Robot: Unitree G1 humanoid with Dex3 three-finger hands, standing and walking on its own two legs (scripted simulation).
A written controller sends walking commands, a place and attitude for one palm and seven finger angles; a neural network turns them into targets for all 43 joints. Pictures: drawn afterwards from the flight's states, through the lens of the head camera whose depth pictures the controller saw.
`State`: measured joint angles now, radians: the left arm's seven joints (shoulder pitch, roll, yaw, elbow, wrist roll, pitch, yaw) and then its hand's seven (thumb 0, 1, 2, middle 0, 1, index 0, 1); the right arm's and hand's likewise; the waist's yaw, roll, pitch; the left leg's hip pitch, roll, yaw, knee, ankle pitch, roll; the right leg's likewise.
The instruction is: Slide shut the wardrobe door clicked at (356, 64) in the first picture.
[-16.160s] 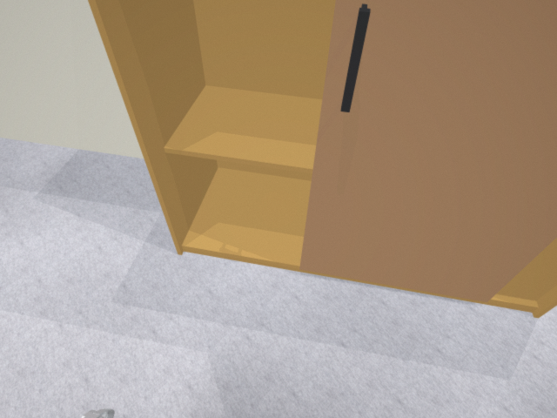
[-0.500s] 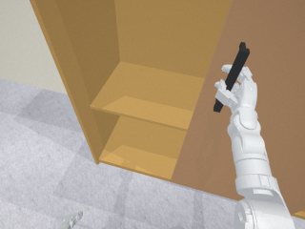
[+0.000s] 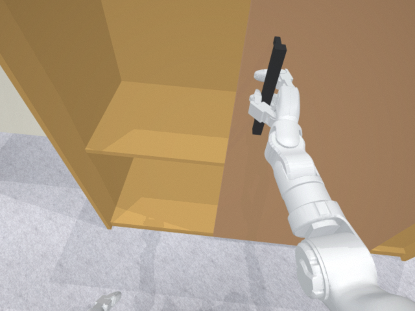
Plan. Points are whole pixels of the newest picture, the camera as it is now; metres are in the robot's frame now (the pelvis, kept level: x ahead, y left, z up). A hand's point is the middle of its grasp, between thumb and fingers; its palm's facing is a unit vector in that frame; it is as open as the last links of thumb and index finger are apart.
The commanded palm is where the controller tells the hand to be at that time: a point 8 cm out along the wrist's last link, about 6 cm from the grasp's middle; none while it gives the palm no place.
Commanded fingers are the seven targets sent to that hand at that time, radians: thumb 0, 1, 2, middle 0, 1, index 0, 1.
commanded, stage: tug the door sideways, standing still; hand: right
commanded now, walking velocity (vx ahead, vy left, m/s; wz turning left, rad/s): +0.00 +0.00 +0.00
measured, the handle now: (266, 90) +0.51 -0.07 +0.16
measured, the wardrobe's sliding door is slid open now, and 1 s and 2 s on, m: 0.51 0.44 0.24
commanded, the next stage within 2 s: step sideways, sliding the door along in 0.30 s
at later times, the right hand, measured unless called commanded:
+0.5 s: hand (230, 105) +0.46 +0.00 +0.16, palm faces -0.06 +0.99 -0.09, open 6.0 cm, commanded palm +0.44 -0.04 +0.17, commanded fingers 0.00 -0.90 -0.90 0.45 1.40 0.45 1.40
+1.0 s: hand (222, 104) +0.46 +0.01 +0.16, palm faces -0.08 +0.99 -0.12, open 6.1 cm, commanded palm +0.45 +0.01 +0.17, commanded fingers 0.00 -0.90 -0.90 0.45 1.40 0.45 1.40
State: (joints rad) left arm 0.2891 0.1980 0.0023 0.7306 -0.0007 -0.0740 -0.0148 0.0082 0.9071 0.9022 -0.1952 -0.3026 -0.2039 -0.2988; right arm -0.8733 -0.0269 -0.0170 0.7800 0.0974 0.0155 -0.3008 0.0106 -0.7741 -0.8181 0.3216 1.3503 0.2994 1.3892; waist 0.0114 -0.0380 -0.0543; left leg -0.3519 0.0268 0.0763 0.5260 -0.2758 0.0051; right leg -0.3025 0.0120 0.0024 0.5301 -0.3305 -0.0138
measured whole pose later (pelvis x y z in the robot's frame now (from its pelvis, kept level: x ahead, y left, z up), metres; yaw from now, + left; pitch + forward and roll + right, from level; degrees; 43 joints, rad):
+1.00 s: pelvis +0.01 +0.08 -0.01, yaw -1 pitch -2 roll -1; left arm 0.10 0.20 0.04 0.66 -0.02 -0.03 0.04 0.01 0.91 0.90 -0.19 -0.30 -0.20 -0.30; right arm -0.88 -0.16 0.04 0.59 0.09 -0.13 -0.05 -0.02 -0.69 -0.85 0.44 1.39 0.28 1.39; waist -0.02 0.01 0.24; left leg -0.44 -0.02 -0.01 0.99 -0.48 0.03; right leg -0.28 -0.09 -0.04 0.64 -0.32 0.05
